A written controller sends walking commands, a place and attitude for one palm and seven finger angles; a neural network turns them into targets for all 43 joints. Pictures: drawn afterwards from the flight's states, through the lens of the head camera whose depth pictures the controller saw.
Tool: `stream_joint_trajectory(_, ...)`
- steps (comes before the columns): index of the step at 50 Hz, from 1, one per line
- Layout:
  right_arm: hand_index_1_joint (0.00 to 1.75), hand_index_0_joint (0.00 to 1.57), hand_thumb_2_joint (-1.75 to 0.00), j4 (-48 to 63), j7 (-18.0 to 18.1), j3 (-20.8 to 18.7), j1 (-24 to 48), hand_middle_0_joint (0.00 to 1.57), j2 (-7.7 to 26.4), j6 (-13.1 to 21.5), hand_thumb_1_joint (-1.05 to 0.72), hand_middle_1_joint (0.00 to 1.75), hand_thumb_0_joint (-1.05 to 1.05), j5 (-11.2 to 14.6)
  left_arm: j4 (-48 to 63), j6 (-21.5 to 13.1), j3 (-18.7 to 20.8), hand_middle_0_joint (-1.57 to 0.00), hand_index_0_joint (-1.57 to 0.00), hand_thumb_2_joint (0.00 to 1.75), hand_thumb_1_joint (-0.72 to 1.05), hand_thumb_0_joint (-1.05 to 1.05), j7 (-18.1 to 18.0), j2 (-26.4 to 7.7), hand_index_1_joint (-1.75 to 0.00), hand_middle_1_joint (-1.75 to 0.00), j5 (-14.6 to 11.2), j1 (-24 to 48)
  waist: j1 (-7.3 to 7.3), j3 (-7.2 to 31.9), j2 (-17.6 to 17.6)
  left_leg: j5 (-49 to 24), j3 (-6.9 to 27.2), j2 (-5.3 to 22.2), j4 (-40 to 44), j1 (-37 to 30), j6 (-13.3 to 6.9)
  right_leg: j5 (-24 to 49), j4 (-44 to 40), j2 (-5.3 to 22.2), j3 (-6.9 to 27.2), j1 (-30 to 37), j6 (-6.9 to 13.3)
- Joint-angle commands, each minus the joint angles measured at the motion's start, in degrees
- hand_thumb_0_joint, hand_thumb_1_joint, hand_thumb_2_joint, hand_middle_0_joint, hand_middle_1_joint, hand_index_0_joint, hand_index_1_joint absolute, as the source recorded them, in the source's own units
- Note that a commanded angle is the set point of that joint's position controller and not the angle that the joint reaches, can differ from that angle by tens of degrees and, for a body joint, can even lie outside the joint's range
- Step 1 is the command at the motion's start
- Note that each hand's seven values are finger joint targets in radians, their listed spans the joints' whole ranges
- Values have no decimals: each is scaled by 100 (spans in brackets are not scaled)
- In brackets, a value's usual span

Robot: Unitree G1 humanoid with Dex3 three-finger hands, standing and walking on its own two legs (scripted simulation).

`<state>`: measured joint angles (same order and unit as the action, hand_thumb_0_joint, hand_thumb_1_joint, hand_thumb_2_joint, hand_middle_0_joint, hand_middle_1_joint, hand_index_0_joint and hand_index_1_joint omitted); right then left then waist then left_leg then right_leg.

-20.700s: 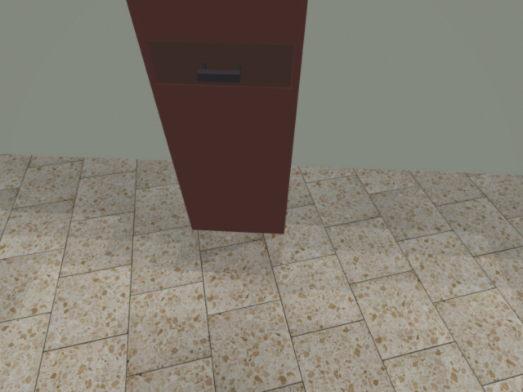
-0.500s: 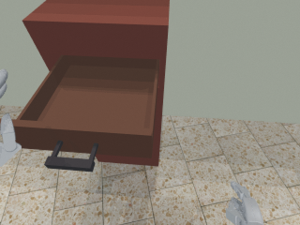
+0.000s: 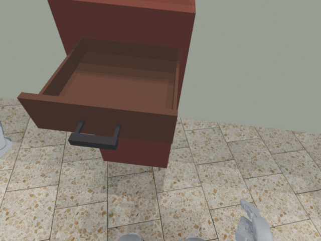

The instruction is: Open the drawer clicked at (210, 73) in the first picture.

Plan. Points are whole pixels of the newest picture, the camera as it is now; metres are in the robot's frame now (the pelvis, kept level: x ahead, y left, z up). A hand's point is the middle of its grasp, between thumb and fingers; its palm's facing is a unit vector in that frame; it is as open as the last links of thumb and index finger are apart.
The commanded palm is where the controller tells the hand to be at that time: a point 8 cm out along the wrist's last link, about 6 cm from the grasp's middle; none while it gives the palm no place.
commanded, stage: step back with the hand held close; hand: left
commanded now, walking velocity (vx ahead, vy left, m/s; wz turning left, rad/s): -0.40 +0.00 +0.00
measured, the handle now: (97, 133) +0.35 +0.19 +0.07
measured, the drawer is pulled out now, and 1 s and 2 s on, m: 0.30 0.30 0.30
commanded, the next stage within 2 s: stop stepping back and stand still in 0.34 s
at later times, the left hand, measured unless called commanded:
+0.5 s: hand out of the picture +0.11 +0.21 +0.24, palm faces +0.31 -0.80 -0.51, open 7.4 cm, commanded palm +0.03 +0.27 +0.26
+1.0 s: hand out of the picture +0.00 +0.23 +0.25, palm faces +0.46 -0.77 -0.43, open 7.4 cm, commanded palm -0.07 +0.27 +0.26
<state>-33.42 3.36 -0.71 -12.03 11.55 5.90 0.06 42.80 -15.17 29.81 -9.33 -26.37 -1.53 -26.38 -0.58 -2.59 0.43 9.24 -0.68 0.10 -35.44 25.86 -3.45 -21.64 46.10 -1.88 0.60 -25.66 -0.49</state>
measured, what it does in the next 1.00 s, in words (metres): walks backwards: right foot, then left foot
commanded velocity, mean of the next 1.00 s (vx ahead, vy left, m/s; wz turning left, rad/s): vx -0.04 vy -0.01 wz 0.02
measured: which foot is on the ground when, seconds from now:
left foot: down 0.00-0.22, up 0.24-0.34, down 0.36-0.64, up 0.66-0.84, down 0.86-1.00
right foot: up 0.00-0.18, down 0.20-0.38, up 0.40-0.62, down 0.64-1.00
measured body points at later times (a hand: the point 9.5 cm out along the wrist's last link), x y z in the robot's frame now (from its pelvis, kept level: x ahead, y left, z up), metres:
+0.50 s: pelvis -0.11 +0.00 +0.01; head -0.06 +0.03 +0.46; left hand +0.09 +0.26 +0.27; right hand +0.06 -0.24 -0.05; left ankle -0.01 +0.08 -0.72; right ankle -0.15 -0.12 -0.67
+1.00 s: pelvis -0.20 +0.00 +0.01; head -0.21 +0.00 +0.46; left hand -0.03 +0.27 +0.27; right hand -0.08 -0.25 -0.08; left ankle -0.18 +0.13 -0.72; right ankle -0.20 -0.10 -0.72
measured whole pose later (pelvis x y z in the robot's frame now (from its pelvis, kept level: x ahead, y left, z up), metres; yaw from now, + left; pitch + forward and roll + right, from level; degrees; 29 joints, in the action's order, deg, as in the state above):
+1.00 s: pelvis -0.20 +0.00 +0.01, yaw -1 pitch +0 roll +1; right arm -36.7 3.5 0.2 -16.6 11.4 7.3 0.2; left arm 38.1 -11.5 27.8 -9.8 -25.2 -1.7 -28.5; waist -2.3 2.3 -1.5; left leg 15.8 -2.6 2.3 -32.0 16.1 1.1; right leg -20.1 35.7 0.6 -4.0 -16.6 0.1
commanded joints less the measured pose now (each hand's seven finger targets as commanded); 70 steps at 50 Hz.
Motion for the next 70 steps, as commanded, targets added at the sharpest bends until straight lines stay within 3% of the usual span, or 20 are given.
stream_joint_trajectory(1, 30, 20, -90, 779, 6, -292, 499, 20, 704, 534, -90, 30, 0, -62, 927, -340, 821, -20, -20, 90, 90, 0, -187, -953, -30, -30, -110, 145, 76, 975, 863, 719, 1703, 1620, 1946, -272, -549, -761, 951, -26, 136, 481, 72)
stream_joint_trajectory(8, 30, 20, -90, 672, -137, -153, 792, 20, 771, 490, -90, 30, 0, -11, 899, -218, 494, -20, -20, 90, 90, 0, 80, -937, -30, -30, -291, 378, 150, 907, 1031, 642, 916, 1010, 1851, -586, 84, 188, -2430, 0, -267, 1483, 293)
stream_joint_trajectory(11, 30, 20, -90, 566, -130, -115, 718, 20, 586, 347, -90, 30, 0, 31, 894, -389, 868, -20, -20, 90, 90, 0, 54, -1481, -30, -30, -364, 347, 85, 1103, -761, 899, -82, 107, -965, -1236, 578, 1997, -3372, 2078, 1260, 154, 992)
stream_joint_trajectory(15, 30, 20, -90, 757, 9, -9, 942, 20, 453, 175, -90, 30, 0, 122, 725, -109, 818, -20, -20, 90, 90, 0, 91, -1218, -30, -30, -209, -187, 74, 1011, -839, 1054, -80, 69, -427, -48, 528, 5594, -1979, 1672, 344, 1636, 709)
stream_joint_trajectory(17, 30, 20, -90, 717, 100, -34, 785, 20, 630, 135, -90, 30, 0, 89, 1084, -106, 685, -20, -20, 90, 90, 0, 125, -1164, -30, -30, -239, -67, -2, 1014, 135, -2006, 34, 255, 1264, -1026, 429, 4608, -1271, 829, -201, 1376, 100)
stream_joint_trajectory(18, 30, 20, -90, 792, 74, -170, 762, 20, 810, 189, -90, 30, 0, 87, 1329, -180, 739, -20, -20, 90, 90, 0, 125, -1276, -30, -30, -248, -13, 143, 1381, 988, -4110, 899, 1115, 1344, -1709, 119, 2326, -704, 269, -330, 921, -101)
stream_joint_trajectory(21, 30, 20, -90, 682, -80, -259, 479, 20, 745, 517, -90, 30, 0, -103, 1403, -346, 902, -20, -20, 90, 90, 0, 161, -1325, -30, -30, -405, -378, 172, 2001, 1396, -4199, 1671, 1945, 1587, -2021, -425, -1430, 1084, -197, 207, 476, -4)
stream_joint_trajectory(29, 30, 20, -90, 876, -54, -184, 664, 20, 738, 341, -90, 30, 0, 31, 1126, 191, 946, -20, -20, 90, 90, 0, -110, -1125, -30, -30, -325, -627, 8, 810, 1543, 2954, 605, 861, 2809, 577, 252, -814, -1401, -313, -937, 2568, 221)
stream_joint_trajectory(30, 30, 20, -90, 890, -22, -213, 652, 20, 712, 282, -90, 30, 0, 27, 1070, 229, 1042, -20, -20, 90, 90, 0, -93, -1325, -30, -30, -285, -553, -16, 774, 1063, 2675, 218, 469, 2165, 453, 403, -832, -2208, -91, -747, 2502, 326)
stream_joint_trajectory(32, 30, 20, -90, 713, -7, -229, 569, 20, 708, 150, -90, 30, 0, 15, 884, 204, 1035, -20, -20, 90, 90, 0, -63, -1468, -30, -30, -316, -238, -68, 468, -1139, 1220, 113, -131, -1686, -539, 589, -1865, -4194, 2142, 2038, -117, 1190)
stream_joint_trajectory(33, 30, 20, -90, 528, -15, -230, 473, 20, 778, 136, -90, 30, 0, -60, 956, 130, 1003, -20, -20, 90, 90, 0, -63, -1501, -30, -30, -292, 349, -83, 459, -1075, 1026, 177, -5, -2445, -113, 594, -1520, -4044, 2398, 1824, -183, 1214)
stream_joint_trajectory(40, 30, 20, -90, 488, 215, -126, 558, 20, 740, 315, -90, 30, 0, -34, 143, 154, 115, -20, -20, 90, 90, 0, -89, -814, -30, -30, -44, 746, -63, -78, -452, 1320, -335, 214, 526, -934, 179, -1467, -3312, 1502, 644, 132, 703)
stream_joint_trajectory(44, 30, 20, -90, 682, 124, -171, 343, 20, 868, 434, -90, 30, 0, 39, 819, -57, 308, -20, -20, 90, 90, 0, -122, -941, -30, -30, -85, 518, -12, 526, 956, 818, 1233, 1251, 1705, -1122, -253, 308, -1252, 263, -375, 746, 91)
stream_joint_trajectory(46, 30, 20, -90, 642, 90, -96, 427, 20, 699, 436, -90, 30, 0, 15, 954, -52, 413, -20, -20, 90, 90, 0, -119, -959, -30, -30, -25, 414, -56, 331, 1397, 2625, 1590, 1487, 2454, -290, -330, -205, -530, 135, -501, 943, 26)
stream_joint_trajectory(50, 30, 20, -90, 616, 24, -122, 466, 20, 757, 538, -90, 30, 0, 14, 847, -33, 552, -20, -20, 90, 90, 0, -164, -1022, -30, -30, -14, 166, -5, 346, 762, 2099, 641, 1014, 1686, 32, -92, 227, -1671, 193, -391, 1728, 129)
stream_joint_trajectory(55, 30, 20, -90, 499, -74, -210, 394, 20, 682, 399, -90, 30, 0, 39, 339, -88, 610, -20, -20, 90, 90, 0, -161, -991, -30, -30, -108, 189, 6, 518, -762, 1588, -13, 171, -1987, 774, 311, 58, -3280, 2081, 2432, 1877, 1332)
stream_joint_trajectory(62, 30, 20, -90, 594, 17, -158, 459, 20, 729, 345, -90, 30, 0, -22, 539, -152, 318, -20, -20, 90, 90, 0, -114, -751, -30, -30, -128, 181, -34, 325, 245, 552, 354, 595, 1324, -1369, 42, 436, -2209, 843, 292, 898, 344)
stream_joint_trajectory(63, 30, 20, -90, -824, -445, -462, 154, 20, 1673, 550, -90, 30, 0, -23, -4575, 903, -2383, -20, -20, 90, 90, 0, 729, 760, -30, -30, 455, -143, -404, 47, 930, -1171, 1059, 1182, 529, -1026, -191, 1165, -240, 828, -535, -228, 19)
stream_joint_trajectory(66, 30, 20, -90, -577, -302, -274, -254, 20, 1152, -76, -90, 30, 0, -211, -4801, 1597, -2420, -20, -20, 90, 90, 0, 849, 1043, -30, -30, 374, 408, -244, 914, 221, -3398, 2292, 1764, 999, -1322, -1013, -1301, 1736, 204, 236, -613, -127)
stream_joint_trajectory(70, 30, 20, -90, -580, -254, -171, 210, 20, 1197, -344, -90, 30, 0, -268, -6406, 1631, -2569, -20, -20, 90, 90, 0, 870, 778, -30, -30, 292, 931, 103, 722, -17, -2888, 1162, 1342, 926, -1047, -692, -718, 246, 266, 60, 426, -79)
